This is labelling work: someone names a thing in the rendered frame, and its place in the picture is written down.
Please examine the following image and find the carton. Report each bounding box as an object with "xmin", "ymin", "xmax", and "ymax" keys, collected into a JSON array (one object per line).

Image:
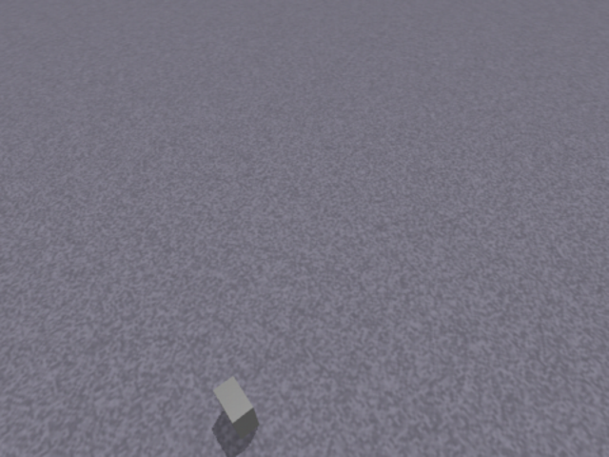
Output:
[{"xmin": 213, "ymin": 376, "xmax": 260, "ymax": 440}]

